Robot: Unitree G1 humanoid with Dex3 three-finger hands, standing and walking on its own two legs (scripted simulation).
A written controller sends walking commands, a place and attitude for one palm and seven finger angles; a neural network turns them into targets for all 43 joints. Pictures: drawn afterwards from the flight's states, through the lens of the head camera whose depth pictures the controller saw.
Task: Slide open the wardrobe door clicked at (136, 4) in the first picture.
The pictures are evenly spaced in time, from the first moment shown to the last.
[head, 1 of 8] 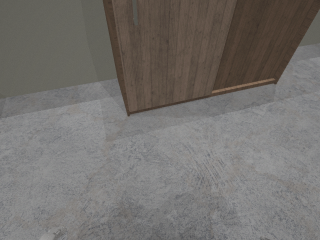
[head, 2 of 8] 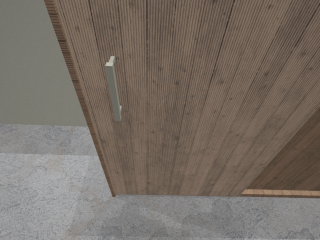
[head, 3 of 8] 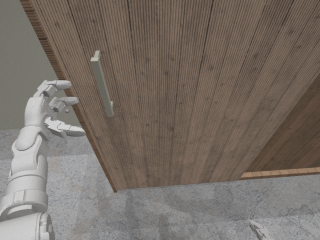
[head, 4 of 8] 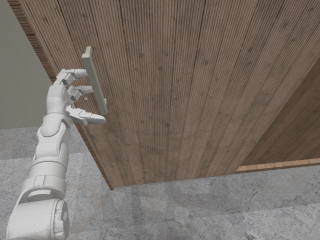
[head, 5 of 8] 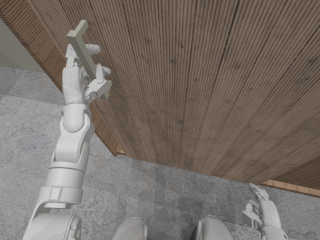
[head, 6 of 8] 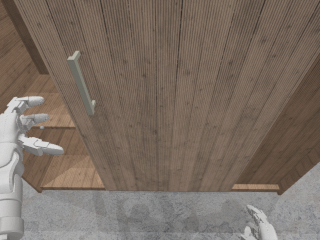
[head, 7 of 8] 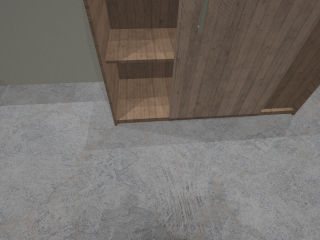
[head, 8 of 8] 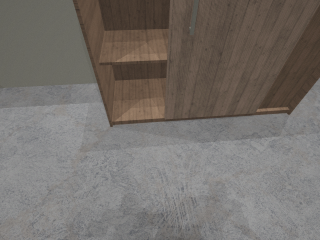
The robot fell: no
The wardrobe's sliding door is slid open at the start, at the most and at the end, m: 0.00 0.43 0.42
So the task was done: yes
